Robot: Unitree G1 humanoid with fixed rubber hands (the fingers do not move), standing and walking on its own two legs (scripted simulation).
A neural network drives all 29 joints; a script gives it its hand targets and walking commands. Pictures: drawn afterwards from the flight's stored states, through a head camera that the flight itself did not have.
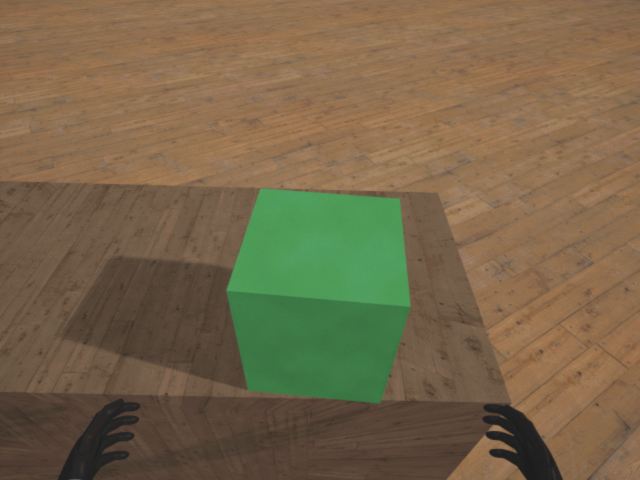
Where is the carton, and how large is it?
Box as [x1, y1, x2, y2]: [226, 188, 410, 403]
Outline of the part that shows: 260,188 226,290 248,390 379,403 410,307 399,199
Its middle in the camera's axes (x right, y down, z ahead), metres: +0.01 +0.08 +0.60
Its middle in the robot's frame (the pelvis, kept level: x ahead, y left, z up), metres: +0.40 -0.01 +0.00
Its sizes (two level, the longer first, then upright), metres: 0.210 0.200 0.250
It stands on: a pedestal, 0.65 m high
